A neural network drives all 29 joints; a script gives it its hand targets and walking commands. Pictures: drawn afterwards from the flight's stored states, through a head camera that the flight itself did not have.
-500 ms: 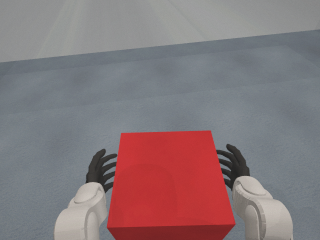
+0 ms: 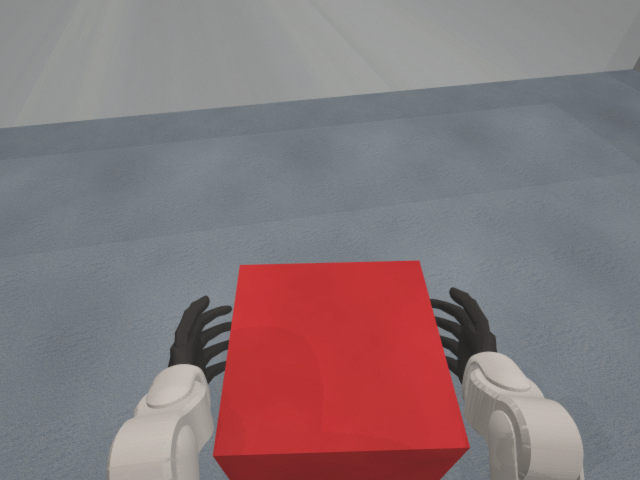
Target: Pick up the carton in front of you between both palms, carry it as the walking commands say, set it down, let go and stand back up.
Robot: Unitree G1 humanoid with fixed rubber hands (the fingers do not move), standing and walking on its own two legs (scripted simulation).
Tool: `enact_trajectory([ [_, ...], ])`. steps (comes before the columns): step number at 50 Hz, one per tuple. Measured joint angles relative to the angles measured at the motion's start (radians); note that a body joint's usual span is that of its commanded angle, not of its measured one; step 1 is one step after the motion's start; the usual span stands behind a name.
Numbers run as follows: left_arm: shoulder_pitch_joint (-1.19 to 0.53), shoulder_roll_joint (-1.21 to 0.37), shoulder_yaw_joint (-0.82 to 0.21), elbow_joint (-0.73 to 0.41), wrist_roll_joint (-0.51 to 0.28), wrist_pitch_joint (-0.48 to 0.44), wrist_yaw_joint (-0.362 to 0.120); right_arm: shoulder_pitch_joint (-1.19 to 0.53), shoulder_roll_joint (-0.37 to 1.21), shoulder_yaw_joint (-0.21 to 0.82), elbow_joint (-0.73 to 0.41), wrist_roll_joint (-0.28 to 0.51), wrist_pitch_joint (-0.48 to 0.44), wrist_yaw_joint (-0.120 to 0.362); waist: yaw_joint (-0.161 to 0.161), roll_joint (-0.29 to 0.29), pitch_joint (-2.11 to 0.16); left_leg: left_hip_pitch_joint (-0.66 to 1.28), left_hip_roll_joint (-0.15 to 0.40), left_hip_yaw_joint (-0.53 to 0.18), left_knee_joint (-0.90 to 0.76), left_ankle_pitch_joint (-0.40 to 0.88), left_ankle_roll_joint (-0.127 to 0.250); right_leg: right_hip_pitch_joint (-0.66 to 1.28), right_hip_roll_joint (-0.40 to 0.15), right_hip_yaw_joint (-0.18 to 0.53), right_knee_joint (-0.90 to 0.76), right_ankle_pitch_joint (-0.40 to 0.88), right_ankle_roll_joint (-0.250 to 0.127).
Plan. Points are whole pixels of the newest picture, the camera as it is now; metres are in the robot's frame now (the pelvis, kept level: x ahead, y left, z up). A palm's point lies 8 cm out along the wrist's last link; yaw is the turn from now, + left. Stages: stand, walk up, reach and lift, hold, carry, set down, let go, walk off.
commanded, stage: carry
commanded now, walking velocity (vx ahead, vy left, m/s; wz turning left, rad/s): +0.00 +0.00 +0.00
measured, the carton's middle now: (332, 391) +0.23 +0.00 +0.01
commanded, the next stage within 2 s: hold in 1.18 s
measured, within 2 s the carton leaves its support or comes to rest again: neither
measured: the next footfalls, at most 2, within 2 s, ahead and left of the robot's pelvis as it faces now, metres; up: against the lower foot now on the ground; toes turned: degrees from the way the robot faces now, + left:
none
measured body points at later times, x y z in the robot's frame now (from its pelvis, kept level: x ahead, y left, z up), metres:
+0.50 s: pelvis +0.05 -0.02 +0.00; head +0.02 -0.02 +0.44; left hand +0.29 +0.13 +0.05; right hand +0.30 -0.17 +0.05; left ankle +0.01 +0.09 -0.74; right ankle +0.01 -0.12 -0.74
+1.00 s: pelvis +0.02 -0.02 +0.00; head +0.01 -0.02 +0.45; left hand +0.31 +0.13 +0.02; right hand +0.32 -0.17 +0.02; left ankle +0.01 +0.09 -0.74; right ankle +0.01 -0.12 -0.74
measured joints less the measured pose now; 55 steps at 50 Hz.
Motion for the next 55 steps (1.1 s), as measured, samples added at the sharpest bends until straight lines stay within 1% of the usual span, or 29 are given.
enact_trajectory([
  [2,-0.006,0.000,0.007,0.005,-0.006,0.015,0.003,-0.009,0.000,0.000,0.003,-0.002,0.020,-0.003,0.005,0.016,-0.028,0.016,0.007,-0.006,0.005,-0.023,-0.012,0.020,0.006,-0.006,0.003,-0.050,-0.004],
  [5,-0.025,0.000,0.020,0.020,-0.015,0.028,0.004,-0.027,-0.002,0.000,0.009,-0.009,0.040,-0.009,0.015,0.032,-0.051,0.019,0.020,-0.015,0.028,-0.054,-0.026,0.035,0.016,-0.015,0.007,-0.081,-0.007],
  [10,-0.031,0.001,0.024,0.054,-0.018,0.039,0.005,-0.033,-0.003,-0.004,0.032,-0.018,0.060,-0.010,0.023,0.036,-0.056,0.018,0.033,-0.025,0.058,-0.090,-0.040,0.043,0.024,-0.022,0.023,-0.113,-0.010],
  [15,-0.032,0.001,0.019,0.085,0.002,0.026,-0.008,-0.032,-0.003,-0.003,0.063,-0.038,0.046,0.003,0.022,0.030,-0.036,0.017,0.038,-0.030,0.076,-0.106,-0.047,0.042,0.026,-0.026,0.043,-0.133,-0.015],
  [18,-0.042,0.003,0.017,0.127,0.025,0.002,-0.020,-0.044,-0.004,-0.005,0.107,-0.054,0.021,0.019,0.019,0.027,-0.025,0.017,0.040,-0.032,0.083,-0.110,-0.049,0.042,0.026,-0.027,0.052,-0.140,-0.018],
  [27,-0.100,0.008,0.030,0.304,0.084,-0.118,-0.050,-0.104,-0.009,-0.018,0.290,-0.111,-0.101,0.050,0.015,0.024,-0.006,0.025,0.043,-0.032,0.076,-0.097,-0.051,0.048,0.029,-0.030,0.049,-0.130,-0.023],
  [32,-0.143,0.009,0.046,0.426,0.114,-0.196,-0.072,-0.148,-0.010,-0.036,0.414,-0.142,-0.182,0.065,0.017,0.024,-0.002,0.028,0.043,-0.030,0.063,-0.081,-0.050,0.050,0.030,-0.029,0.036,-0.115,-0.025],
  [40,-0.231,0.006,0.098,0.659,0.166,-0.360,-0.094,-0.235,-0.006,-0.086,0.646,-0.188,-0.344,0.078,0.015,0.024,0.013,0.021,0.043,-0.030,0.048,-0.057,-0.047,0.043,0.032,-0.029,0.021,-0.089,-0.029],
  [43,-0.260,0.003,0.119,0.723,0.178,-0.422,-0.098,-0.263,-0.003,-0.108,0.708,-0.199,-0.405,0.080,0.014,0.024,0.024,0.016,0.044,-0.030,0.047,-0.050,-0.046,0.038,0.033,-0.030,0.019,-0.082,-0.030],
  [45,-0.273,0.001,0.129,0.742,0.182,-0.449,-0.099,-0.276,-0.001,-0.118,0.726,-0.202,-0.432,0.081,0.013,0.024,0.032,0.012,0.044,-0.031,0.047,-0.046,-0.045,0.034,0.033,-0.030,0.019,-0.078,-0.030],
  [48,-0.284,-0.001,0.134,0.731,0.180,-0.461,-0.099,-0.286,0.001,-0.123,0.716,-0.199,-0.445,0.081,0.013,0.024,0.042,0.005,0.044,-0.031,0.048,-0.043,-0.044,0.028,0.033,-0.030,0.019,-0.074,-0.030],
  [52,-0.282,-0.001,0.127,0.682,0.170,-0.436,-0.097,-0.286,0.001,-0.117,0.668,-0.191,-0.419,0.080,0.013,0.023,0.043,-0.002,0.044,-0.032,0.051,-0.042,-0.044,0.021,0.032,-0.030,0.022,-0.073,-0.030],
  [55,-0.282,-0.001,0.125,0.675,0.174,-0.415,-0.099,-0.288,0.002,-0.117,0.661,-0.197,-0.398,0.085,0.014,0.023,0.034,-0.004,0.045,-0.032,0.054,-0.044,-0.044,0.019,0.031,-0.030,0.025,-0.075,-0.029],
])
